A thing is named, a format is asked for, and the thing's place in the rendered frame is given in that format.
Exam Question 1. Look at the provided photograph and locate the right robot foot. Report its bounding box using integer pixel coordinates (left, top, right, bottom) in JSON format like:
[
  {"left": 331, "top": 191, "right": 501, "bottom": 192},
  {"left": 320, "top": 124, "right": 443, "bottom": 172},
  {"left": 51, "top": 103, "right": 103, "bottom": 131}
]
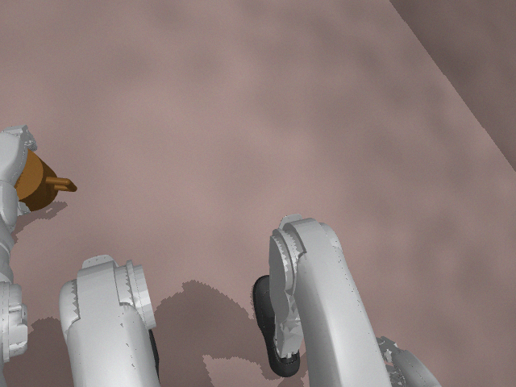
[{"left": 252, "top": 275, "right": 300, "bottom": 377}]

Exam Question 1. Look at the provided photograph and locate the right robot hand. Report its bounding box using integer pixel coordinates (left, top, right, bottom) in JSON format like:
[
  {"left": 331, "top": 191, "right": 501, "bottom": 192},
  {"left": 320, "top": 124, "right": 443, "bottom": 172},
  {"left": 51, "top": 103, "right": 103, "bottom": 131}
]
[{"left": 376, "top": 336, "right": 442, "bottom": 387}]

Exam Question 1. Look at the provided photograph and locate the left robot arm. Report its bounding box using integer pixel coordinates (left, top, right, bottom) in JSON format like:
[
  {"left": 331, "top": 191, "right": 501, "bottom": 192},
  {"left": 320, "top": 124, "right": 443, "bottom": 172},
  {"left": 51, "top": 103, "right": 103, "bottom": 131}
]
[{"left": 0, "top": 180, "right": 27, "bottom": 387}]

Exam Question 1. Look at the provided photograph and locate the left robot hand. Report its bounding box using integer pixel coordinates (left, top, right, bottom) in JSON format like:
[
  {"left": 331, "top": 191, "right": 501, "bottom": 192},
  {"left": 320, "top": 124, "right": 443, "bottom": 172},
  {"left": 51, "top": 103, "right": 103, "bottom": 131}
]
[{"left": 0, "top": 124, "right": 37, "bottom": 216}]

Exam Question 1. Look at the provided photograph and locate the mug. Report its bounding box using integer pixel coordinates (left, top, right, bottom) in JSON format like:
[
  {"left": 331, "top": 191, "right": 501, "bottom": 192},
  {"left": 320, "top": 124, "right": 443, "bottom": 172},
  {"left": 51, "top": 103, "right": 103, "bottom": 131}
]
[{"left": 14, "top": 149, "right": 77, "bottom": 211}]

